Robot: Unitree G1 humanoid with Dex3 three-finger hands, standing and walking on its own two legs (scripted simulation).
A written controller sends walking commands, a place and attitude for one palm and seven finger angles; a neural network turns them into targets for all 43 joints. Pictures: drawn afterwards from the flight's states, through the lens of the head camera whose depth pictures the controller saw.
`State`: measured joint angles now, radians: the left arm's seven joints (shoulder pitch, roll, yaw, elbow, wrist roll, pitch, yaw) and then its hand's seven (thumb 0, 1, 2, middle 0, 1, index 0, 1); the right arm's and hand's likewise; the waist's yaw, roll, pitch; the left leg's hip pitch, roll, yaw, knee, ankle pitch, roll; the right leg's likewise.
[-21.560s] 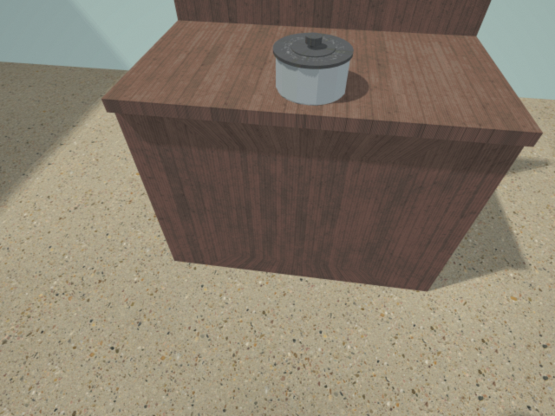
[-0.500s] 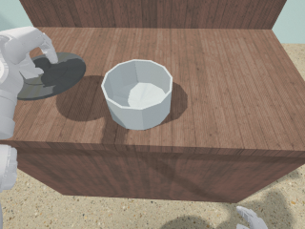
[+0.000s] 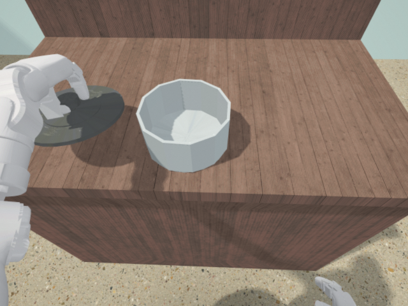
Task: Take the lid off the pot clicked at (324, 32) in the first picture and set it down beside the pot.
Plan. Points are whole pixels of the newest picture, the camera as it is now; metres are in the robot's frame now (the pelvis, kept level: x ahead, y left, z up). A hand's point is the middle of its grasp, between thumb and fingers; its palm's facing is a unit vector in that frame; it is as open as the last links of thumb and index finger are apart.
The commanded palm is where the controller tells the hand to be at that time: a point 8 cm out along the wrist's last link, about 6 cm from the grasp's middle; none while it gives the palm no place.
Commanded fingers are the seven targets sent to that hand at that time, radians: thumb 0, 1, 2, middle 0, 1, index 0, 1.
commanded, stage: lower the lid onto the table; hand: left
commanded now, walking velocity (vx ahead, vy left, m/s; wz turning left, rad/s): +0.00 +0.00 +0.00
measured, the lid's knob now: (68, 101) +0.47 +0.28 +0.14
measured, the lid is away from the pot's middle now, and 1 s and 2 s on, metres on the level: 0.23 0.23 0.24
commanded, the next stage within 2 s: open the fingers wide in 1.82 s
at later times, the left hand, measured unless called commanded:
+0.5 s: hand (65, 113) +0.44 +0.27 +0.14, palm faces -0.39 -0.12 -0.91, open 7.2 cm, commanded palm +0.43 +0.28 +0.22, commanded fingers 0.00 0.64 1.07 -1.02 -0.98 -0.88 -0.92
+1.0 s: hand (68, 126) +0.43 +0.28 +0.11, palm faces -0.45 -0.12 -0.89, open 7.1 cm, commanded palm +0.45 +0.28 +0.18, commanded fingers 0.00 0.64 1.07 -1.02 -0.98 -0.88 -0.92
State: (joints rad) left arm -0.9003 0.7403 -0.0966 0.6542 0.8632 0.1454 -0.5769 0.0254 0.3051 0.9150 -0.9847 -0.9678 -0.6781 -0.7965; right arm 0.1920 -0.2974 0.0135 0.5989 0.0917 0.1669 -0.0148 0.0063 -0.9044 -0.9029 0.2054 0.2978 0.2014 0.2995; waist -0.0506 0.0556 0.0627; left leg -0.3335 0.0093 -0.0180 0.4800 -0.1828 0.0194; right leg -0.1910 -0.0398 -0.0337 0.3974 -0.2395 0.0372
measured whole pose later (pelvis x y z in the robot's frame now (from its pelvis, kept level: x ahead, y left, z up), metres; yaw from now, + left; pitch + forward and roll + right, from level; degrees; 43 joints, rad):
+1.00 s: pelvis +0.01 +0.00 +0.00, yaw +0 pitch +4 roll -2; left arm -0.82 0.73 -0.08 0.76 0.86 0.03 -0.52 0.03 0.32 0.91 -1.00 -0.97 -0.68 -0.80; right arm 0.21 -0.30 0.00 0.63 0.08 0.17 -0.02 0.00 -0.90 -0.90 0.21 0.30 0.20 0.30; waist -0.06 0.04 0.05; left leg -0.38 0.02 -0.02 0.53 -0.21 0.02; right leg -0.23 -0.03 -0.03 0.43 -0.26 0.04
